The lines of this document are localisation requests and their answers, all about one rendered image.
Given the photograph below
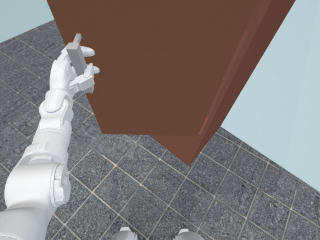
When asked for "robot left hand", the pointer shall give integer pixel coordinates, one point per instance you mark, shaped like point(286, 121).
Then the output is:
point(64, 77)

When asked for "cupboard door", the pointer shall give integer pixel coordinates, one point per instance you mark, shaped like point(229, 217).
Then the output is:
point(161, 62)

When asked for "robot shin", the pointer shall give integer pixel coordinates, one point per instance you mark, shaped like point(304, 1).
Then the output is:
point(183, 230)
point(125, 229)

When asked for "left robot upper arm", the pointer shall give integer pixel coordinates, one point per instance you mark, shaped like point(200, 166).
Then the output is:
point(34, 192)

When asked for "robot left forearm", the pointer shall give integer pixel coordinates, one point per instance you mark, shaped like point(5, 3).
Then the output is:
point(52, 137)

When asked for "robot right shin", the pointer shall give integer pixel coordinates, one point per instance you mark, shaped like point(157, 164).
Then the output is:
point(183, 230)

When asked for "robot left shin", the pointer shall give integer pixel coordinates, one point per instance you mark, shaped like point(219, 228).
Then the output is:
point(125, 229)

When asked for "handle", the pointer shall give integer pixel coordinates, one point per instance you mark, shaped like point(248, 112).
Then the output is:
point(77, 58)

